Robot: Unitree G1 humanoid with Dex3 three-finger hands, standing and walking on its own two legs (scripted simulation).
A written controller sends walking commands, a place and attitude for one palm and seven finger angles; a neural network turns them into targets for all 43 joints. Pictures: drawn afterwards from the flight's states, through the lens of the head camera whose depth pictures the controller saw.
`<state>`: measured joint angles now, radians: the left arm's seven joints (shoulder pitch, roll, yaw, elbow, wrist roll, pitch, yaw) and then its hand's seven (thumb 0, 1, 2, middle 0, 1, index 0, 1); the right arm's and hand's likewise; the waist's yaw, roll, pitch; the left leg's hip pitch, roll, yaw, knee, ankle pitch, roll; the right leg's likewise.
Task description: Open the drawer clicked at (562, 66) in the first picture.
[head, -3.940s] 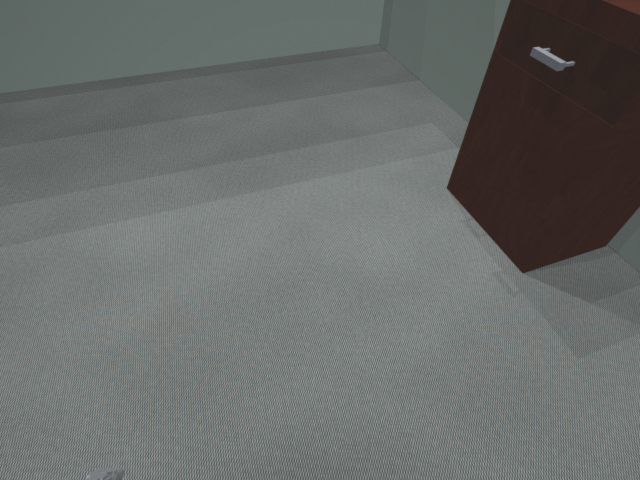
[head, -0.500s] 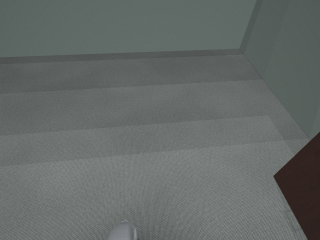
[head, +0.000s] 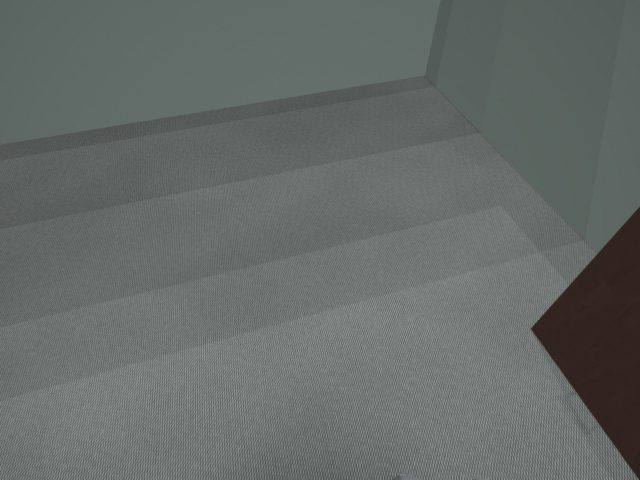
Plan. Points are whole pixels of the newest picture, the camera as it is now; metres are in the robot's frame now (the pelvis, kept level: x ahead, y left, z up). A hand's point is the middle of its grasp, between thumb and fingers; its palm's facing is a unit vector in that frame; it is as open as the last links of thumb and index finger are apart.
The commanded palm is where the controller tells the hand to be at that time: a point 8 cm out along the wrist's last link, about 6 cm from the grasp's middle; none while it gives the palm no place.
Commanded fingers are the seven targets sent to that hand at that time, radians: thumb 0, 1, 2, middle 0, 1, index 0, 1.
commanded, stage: turn to face it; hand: left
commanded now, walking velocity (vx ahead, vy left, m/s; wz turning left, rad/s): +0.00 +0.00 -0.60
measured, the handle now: out of the picture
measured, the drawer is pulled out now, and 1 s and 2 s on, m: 0.00 0.00 0.00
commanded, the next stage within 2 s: take the last steps up to it in 1.80 s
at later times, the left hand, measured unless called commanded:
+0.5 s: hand (224, 474) +0.15 +0.15 -0.16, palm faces -0.23 -0.94 -0.24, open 7.4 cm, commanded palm none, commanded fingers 0.00 0.90 0.90 -0.20 -0.30 -0.20 -0.30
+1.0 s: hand (276, 446) +0.19 +0.08 -0.15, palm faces -0.53 -0.79 -0.30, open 7.4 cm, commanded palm none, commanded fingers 0.00 0.90 0.90 -0.20 -0.30 -0.20 -0.30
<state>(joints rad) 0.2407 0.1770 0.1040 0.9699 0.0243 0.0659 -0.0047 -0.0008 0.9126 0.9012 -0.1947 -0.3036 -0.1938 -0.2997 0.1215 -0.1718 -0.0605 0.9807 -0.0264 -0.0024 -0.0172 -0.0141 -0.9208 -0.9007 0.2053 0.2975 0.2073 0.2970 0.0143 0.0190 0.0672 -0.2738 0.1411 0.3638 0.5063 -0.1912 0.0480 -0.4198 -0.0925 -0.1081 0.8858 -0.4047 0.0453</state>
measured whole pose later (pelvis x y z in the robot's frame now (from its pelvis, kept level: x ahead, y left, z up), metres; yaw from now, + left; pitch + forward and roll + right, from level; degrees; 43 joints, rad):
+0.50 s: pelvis +0.01 -0.02 +0.00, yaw -17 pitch +1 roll +0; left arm 0.16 0.22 0.07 0.91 0.02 0.05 -0.01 0.00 0.90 0.90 -0.20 -0.30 -0.20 -0.30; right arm 0.16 -0.24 -0.06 0.91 -0.01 0.04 -0.03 0.01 -0.91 -0.90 0.20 0.30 0.20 0.30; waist 0.00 -0.01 0.07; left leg -0.34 0.05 0.04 0.71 -0.40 -0.08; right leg -0.32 0.06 0.07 0.53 -0.22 -0.03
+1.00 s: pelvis -0.02 -0.03 -0.01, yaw -35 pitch +0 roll +0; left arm 0.13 0.21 0.07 0.88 0.01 0.03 -0.01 0.00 0.91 0.90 -0.20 -0.30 -0.20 -0.30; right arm 0.19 -0.27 -0.07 0.93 -0.01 0.06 -0.02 0.01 -0.90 -0.90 0.20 0.30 0.21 0.30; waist -0.02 0.07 0.12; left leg -0.41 0.15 0.11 0.98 -0.52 -0.08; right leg -0.28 -0.01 -0.07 0.63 -0.35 -0.04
